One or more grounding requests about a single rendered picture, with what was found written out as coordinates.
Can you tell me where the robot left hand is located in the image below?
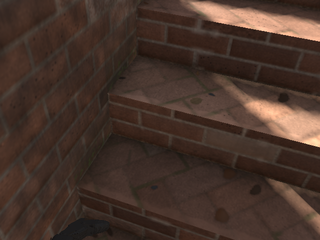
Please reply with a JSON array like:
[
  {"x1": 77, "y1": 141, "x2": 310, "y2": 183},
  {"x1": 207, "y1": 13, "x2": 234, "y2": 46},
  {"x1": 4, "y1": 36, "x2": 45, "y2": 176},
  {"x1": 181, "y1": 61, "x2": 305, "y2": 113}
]
[{"x1": 50, "y1": 218, "x2": 110, "y2": 240}]

